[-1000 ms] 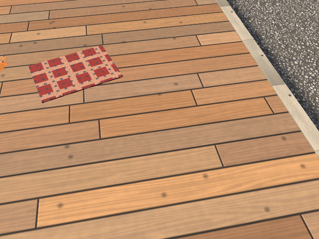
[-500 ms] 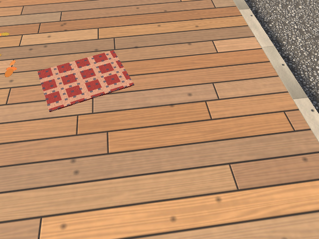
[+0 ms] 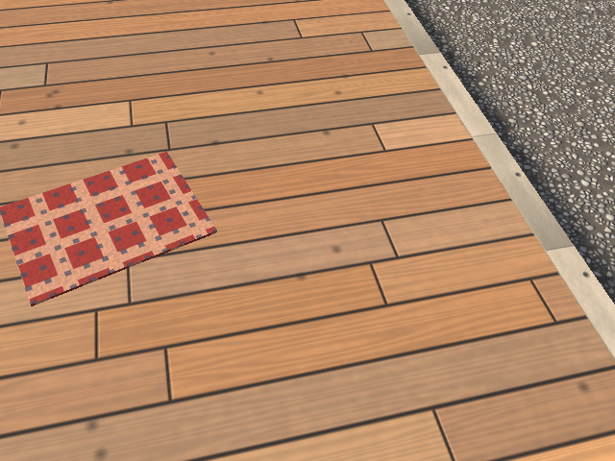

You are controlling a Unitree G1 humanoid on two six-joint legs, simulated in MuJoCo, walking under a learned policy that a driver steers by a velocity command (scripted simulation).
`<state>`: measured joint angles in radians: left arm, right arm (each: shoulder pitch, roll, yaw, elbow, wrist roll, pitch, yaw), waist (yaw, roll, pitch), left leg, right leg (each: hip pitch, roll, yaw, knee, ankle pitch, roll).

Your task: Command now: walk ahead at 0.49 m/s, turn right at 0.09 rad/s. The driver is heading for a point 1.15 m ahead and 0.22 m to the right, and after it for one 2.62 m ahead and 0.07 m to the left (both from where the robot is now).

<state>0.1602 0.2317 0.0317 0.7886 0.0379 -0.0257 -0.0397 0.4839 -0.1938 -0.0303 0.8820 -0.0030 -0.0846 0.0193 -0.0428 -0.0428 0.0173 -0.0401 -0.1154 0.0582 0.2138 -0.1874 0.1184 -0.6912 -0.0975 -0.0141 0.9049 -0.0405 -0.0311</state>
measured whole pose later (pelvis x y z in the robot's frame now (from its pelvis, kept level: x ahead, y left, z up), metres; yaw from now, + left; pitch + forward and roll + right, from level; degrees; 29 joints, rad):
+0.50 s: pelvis +0.29 -0.05 +0.00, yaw -13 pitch +0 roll +0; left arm 0.36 0.25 0.07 0.92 0.00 -0.05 -0.01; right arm 0.17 -0.25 -0.03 0.78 -0.05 -0.05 0.01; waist 0.02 0.02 0.05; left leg -0.63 0.11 -0.05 1.02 -0.22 -0.02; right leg -0.15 0.16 0.03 0.33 -0.18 -0.14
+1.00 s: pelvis +0.58 -0.07 +0.00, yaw -20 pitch +0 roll +0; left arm 0.27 0.26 0.05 0.87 0.04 -0.04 -0.03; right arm 0.34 -0.24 -0.04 0.89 -0.01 -0.09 0.01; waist 0.00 -0.04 0.03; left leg -0.17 -0.07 0.06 0.35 -0.17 0.08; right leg -0.52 -0.02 0.03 1.07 -0.28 -0.06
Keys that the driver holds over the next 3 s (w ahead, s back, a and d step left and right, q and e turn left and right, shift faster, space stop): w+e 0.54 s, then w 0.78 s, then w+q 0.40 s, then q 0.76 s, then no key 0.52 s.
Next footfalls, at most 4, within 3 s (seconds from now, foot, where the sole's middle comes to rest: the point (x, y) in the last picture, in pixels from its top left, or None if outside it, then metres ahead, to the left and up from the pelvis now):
0.26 right None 0.31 -0.09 -0.78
0.78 left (304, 395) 0.65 -0.01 -0.78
1.32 right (409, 321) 0.84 -0.29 -0.78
1.86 left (359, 230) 1.15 -0.19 -0.78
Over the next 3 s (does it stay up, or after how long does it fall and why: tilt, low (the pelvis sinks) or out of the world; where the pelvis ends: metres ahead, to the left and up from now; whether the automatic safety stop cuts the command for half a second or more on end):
stays up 1.08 -0.29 0.00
